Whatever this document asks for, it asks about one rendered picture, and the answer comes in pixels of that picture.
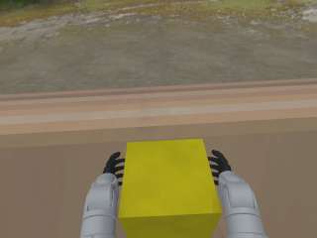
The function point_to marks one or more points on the carton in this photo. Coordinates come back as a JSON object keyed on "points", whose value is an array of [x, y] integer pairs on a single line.
{"points": [[168, 190]]}

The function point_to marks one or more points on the robot left hand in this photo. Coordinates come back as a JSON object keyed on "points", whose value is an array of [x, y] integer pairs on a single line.
{"points": [[110, 166]]}

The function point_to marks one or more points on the right robot forearm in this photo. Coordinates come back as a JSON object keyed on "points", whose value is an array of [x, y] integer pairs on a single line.
{"points": [[241, 209]]}

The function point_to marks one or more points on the robot right hand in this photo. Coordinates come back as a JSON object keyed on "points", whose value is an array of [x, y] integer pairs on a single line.
{"points": [[221, 161]]}

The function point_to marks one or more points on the left robot forearm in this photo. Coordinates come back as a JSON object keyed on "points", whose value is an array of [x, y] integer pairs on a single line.
{"points": [[100, 208]]}

